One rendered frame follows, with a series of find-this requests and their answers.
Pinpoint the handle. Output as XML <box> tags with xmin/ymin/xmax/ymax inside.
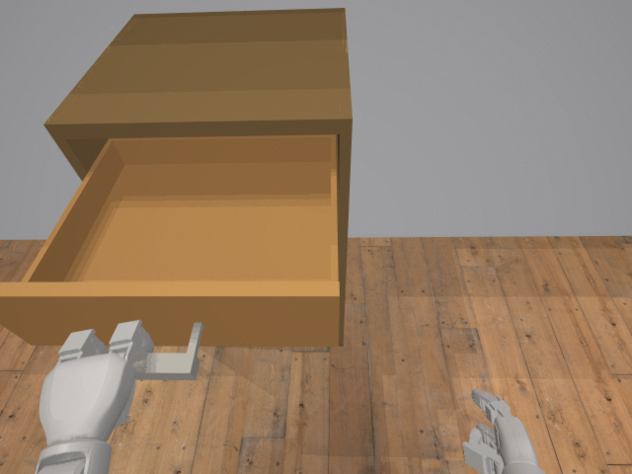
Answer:
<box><xmin>132</xmin><ymin>322</ymin><xmax>203</xmax><ymax>380</ymax></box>

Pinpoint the right robot hand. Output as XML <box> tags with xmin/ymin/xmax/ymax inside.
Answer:
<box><xmin>463</xmin><ymin>389</ymin><xmax>539</xmax><ymax>474</ymax></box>

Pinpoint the left robot hand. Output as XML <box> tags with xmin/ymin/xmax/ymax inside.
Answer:
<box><xmin>39</xmin><ymin>320</ymin><xmax>154</xmax><ymax>446</ymax></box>

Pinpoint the drawer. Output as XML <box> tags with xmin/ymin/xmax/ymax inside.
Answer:
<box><xmin>0</xmin><ymin>134</ymin><xmax>340</xmax><ymax>347</ymax></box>

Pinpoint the cabinet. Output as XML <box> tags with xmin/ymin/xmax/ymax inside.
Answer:
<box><xmin>44</xmin><ymin>8</ymin><xmax>353</xmax><ymax>347</ymax></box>

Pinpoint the left robot forearm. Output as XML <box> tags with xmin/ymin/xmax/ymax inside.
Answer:
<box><xmin>35</xmin><ymin>438</ymin><xmax>112</xmax><ymax>474</ymax></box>

